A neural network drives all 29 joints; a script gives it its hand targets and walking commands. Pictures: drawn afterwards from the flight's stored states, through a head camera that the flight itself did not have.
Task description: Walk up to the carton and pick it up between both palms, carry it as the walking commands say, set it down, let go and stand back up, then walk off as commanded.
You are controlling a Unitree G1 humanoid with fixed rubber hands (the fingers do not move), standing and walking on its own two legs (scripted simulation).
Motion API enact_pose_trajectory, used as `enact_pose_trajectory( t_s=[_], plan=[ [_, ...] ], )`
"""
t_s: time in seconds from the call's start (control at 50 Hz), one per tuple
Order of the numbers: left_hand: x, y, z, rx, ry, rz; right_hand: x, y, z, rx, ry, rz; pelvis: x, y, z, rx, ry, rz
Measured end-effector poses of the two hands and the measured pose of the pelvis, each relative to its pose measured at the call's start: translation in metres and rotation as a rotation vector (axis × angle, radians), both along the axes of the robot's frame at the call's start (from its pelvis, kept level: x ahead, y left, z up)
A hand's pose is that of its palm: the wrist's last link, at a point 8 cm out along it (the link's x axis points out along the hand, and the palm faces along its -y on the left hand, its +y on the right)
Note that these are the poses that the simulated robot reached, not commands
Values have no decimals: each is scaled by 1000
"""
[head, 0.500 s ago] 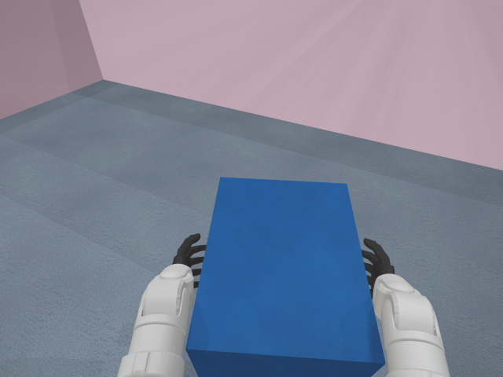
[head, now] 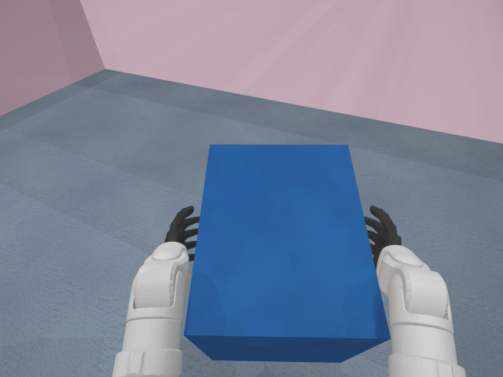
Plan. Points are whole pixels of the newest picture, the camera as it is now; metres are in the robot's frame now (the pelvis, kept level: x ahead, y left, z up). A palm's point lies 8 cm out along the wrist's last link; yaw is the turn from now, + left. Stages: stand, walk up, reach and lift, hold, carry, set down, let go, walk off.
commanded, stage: carry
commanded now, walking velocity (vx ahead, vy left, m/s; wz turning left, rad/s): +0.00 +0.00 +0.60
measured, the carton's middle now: (277, 257) +0.34 +0.00 +0.02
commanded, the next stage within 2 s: none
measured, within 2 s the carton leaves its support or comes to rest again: neither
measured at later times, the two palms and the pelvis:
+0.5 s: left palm (138, 253) +0.30 +0.22 +0.09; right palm (341, 234) +0.34 -0.10 +0.08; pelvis -0.01 +0.02 -0.01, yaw +7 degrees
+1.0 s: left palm (30, 317) +0.20 +0.35 +0.07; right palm (245, 237) +0.33 +0.06 +0.08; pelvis -0.03 +0.06 -0.01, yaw +24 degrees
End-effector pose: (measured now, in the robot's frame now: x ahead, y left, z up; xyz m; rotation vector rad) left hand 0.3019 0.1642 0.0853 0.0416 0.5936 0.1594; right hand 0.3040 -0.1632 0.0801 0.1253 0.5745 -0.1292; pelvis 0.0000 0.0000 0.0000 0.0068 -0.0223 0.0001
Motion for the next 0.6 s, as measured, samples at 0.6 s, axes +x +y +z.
enact_pose_trajectory(
  t_s=[0.6],
  plan=[
    [-15, 62, 10, -31, 1, 205, 34, 64, 4, 20, 58, 96, -14, 14, -8, -23, 120, 193]
  ],
)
